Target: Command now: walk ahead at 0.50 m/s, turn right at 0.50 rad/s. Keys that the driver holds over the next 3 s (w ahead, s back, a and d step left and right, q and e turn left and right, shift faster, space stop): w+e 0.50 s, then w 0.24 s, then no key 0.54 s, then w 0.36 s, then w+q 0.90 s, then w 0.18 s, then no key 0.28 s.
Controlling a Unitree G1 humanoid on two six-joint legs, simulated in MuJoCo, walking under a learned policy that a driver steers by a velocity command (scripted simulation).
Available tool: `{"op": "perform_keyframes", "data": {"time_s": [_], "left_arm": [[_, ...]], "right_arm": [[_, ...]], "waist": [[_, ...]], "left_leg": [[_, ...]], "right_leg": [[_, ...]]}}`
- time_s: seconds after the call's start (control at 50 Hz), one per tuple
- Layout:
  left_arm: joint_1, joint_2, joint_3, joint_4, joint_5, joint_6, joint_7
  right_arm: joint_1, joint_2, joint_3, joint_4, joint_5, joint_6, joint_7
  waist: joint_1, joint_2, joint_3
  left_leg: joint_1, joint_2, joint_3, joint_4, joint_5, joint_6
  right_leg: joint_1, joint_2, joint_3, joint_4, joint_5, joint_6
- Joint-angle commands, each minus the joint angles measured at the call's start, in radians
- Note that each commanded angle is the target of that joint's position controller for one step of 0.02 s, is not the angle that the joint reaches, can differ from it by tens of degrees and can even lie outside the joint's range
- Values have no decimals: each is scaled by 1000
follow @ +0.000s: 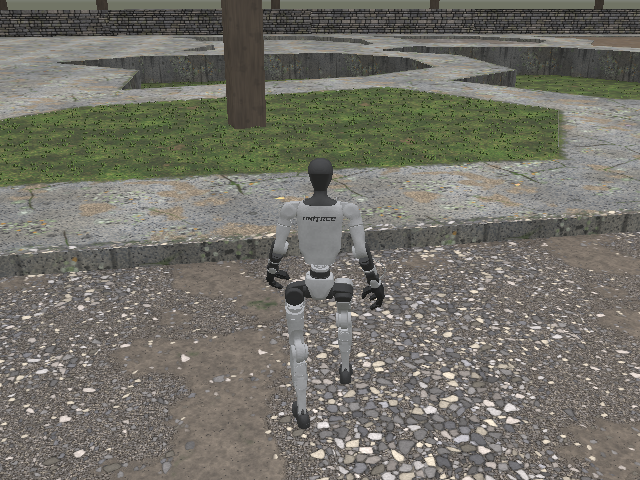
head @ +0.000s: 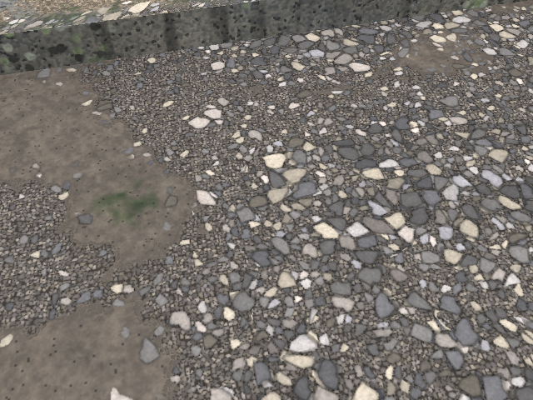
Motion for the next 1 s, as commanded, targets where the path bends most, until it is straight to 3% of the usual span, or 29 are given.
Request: {"op": "perform_keyframes", "data": {"time_s": [0.02, 0.06, 0.08, 0.1, 0.12, 0.14, 0.16, 0.18, 0.2, 0.22, 0.24, 0.3, 0.36, 0.4, 0.48, 0.54, 0.56, 0.58, 0.6, 0.62, 0.64, 0.66, 0.68, 0.7, 0.74, 0.8, 0.84, 0.94, 1.0], "left_arm": [[-127, 61, 12, -128, -3, -16, -20], [-42, 101, 34, -127, -5, -10, -22], [83, 144, 58, -102, -8, -9, -17], [248, 211, 94, -63, -6, -4, 0], [317, 330, 121, -49, -6, 1, 21], [320, 323, 108, -80, -1, -12, 17], [312, 245, 86, -74, 6, -20, 14], [260, 208, 76, -74, 1, -27, 15], [184, 173, 65, -89, -3, -28, 16], [131, 140, 53, -107, 5, -27, 20], [108, 143, 52, -123, 15, -27, 25], [116, 169, 60, -121, 10, -33, 40], [161, 189, 67, -107, 1, -28, 56], [189, 190, 67, -99, -3, -20, 61], [246, 187, 67, -80, -11, -9, 66], [228, 175, 65, -81, -2, -4, 69], [228, 147, 55, -82, 2, -5, 67], [229, 96, 35, -93, 12, -9, 62], [359, 39, 17, -108, -7, -19, 65], [384, 88, 17, -99, -18, -27, 65], [295, 163, 36, -99, -22, -27, 63], [207, 169, 36, -117, -10, -25, 63], [152, 157, 35, -134, 5, -29, 60], [141, 144, 37, -137, 11, -29, 56], [167, 107, 30, -130, 6, -26, 49], [119, 66, 14, -144, 23, -24, 53], [86, 41, 3, -143, 24, -29, 50], [-20, 66, 11, -162, 18, -29, 34], [57, 100, 31, -136, 34, -34, 33]], "right_arm": [[2, -184, -46, -38, 13, 13, -11], [-18, -216, -54, -45, 17, 28, -21], [-34, -226, -54, -49, 19, 37, -25], [-42, -219, -47, -58, 20, 34, -30], [37, -95, -9, -104, -19, 13, -19], [20, -77, 11, -130, -3, -32, -3], [-114, -151, -9, -157, 39, -58, 11], [-151, -146, -4, -172, 44, -70, 12], [-150, -143, -7, -159, 20, -70, 4], [-136, -153, -16, -151, -2, -60, -1], [-114, -153, -19, -154, -5, -46, 0], [-127, -117, -12, -163, -15, -20, -2], [-245, -83, 4, -196, -17, -18, 0], [-318, -73, 11, -211, -8, -24, 9], [-384, -115, -1, -235, 10, -41, 29], [-298, -143, -17, -216, 10, -55, 36], [-216, -159, -28, -193, 1, -59, 32], [-96, -197, -40, -181, -18, -64, 26], [28, -290, -64, -149, -37, -56, 25], [71, -244, -59, -123, -7, -49, 37], [22, -170, -37, -132, 8, -44, 35], [-28, -142, -26, -141, 2, -35, 32], [-67, -124, -17, -138, -5, -29, 32], [-90, -104, -7, -136, -11, -29, 30], [-95, -99, -4, -125, -7, -33, 30], [-100, -144, -12, -101, -4, -33, 25], [-98, -163, -15, -85, 0, -20, 17], [-36, -173, -11, -35, 15, 9, 10], [-64, -167, -7, -27, 24, 19, 6]], "waist": [[8, 98, 66], [69, 145, -15], [142, 145, -84], [227, 109, -169], [171, -142, -265], [160, -147, -427], [208, -48, -331], [176, -16, -207], [123, 46, -126], [85, 43, -85], [56, 1, -76], [44, 9, -55], [86, -13, -34], [120, -38, -31], [141, -57, -28], [88, -96, -40], [49, -90, -79], [-6, -32, -190], [17, 234, -328], [8, 348, -322], [-12, 222, -179], [-7, 139, -98], [10, 109, -35], [36, 117, -13], [61, 153, -21], [69, 125, -14], [59, 126, -43], [22, 146, -69], [81, 126, -100]], "left_leg": [[40, 319, -54, 33, 687, 122], [53, 314, -29, 202, 1037, 98], [14, 292, -11, 374, 1105, 78], [-148, 251, 2, 617, 963, 37], [-581, 121, -22, 994, 165, -28], [-801, -27, -264, 1199, -297, -40], [-906, 34, -345, 1213, -220, -16], [-915, 76, -332, 1133, -130, 3], [-856, 116, -324, 1042, -71, -1], [-782, 141, -321, 981, -27, -9], [-720, 148, -324, 955, -11, -23], [-681, 138, -291, 816, 63, -66], [-665, 101, -281, 581, 263, -83], [-616, 64, -277, 435, 370, -83], [-575, 34, -311, 302, 367, -63], [-480, 36, -298, 255, 284, -14], [-358, 33, -280, 224, 284, 14], [-147, 145, -379, 247, 265, 74], [202, 354, -782, 195, 96, 236], [247, 430, -1060, 82, -153, 288], [142, 399, -958, 62, -243, 249], [26, 355, -816, 59, -172, 216], [-84, 315, -719, 37, -63, 210], [-153, 280, -647, 15, 31, 199], [-211, 246, -565, -20, 145, 203], [-245, 242, -429, -12, 598, 221], [-259, 210, -334, 10, 738, 196], [-187, 212, -311, 77, 690, 155], [-187, 186, -318, 214, 629, 107]], "right_leg": [[-40, 28, -64, -47, -109, -41], [119, 102, -127, -38, -214, -83], [289, 145, -139, -75, -207, -114], [573, 146, -78, -139, -141, -157], [962, -117, 371, -135, -122, -301], [1115, -267, 843, -321, -262, -439], [1063, -234, 719, -371, -254, -367], [917, -194, 575, -372, -202, -326], [755, -147, 465, -379, -115, -290], [633, -115, 392, -405, -32, -274], [547, -102, 377, -427, 19, -285], [430, -56, 280, -454, 113, -275], [398, -6, 223, -443, 74, -228], [392, 10, 223, -428, -13, -202], [476, -36, 334, -356, -120, -182], [533, -63, 388, -265, -94, -152], [526, -25, 365, -186, -20, -129], [455, 28, 304, 29, -56, -93], [133, 173, 167, 382, -322, -14], [-59, 164, 173, 553, -608, 3], [-129, 116, 195, 626, -536, 2], [-123, 79, 153, 621, -463, 1], [-108, 52, 133, 563, -411, -1], [-66, 18, 124, 503, -370, -3], [-1, -2, 91, 428, -339, 5], [38, 1, 46, 256, -286, 40], [120, 18, 18, 113, -168, 48], [221, 69, 13, -102, -9, 29], [391, 96, 0, -251, 66, -20]]}}
Next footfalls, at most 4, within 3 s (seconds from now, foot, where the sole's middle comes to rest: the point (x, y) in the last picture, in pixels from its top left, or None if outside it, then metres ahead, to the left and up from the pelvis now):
0.10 right None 0.22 -0.12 -0.77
0.58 left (252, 377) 0.53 0.03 -0.77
1.02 right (363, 335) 0.63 -0.27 -0.77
1.30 left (265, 322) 0.68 -0.01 -0.77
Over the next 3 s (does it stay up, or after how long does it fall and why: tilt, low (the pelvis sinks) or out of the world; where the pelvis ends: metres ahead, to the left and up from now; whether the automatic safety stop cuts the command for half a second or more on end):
stays up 1.35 -0.22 -0.01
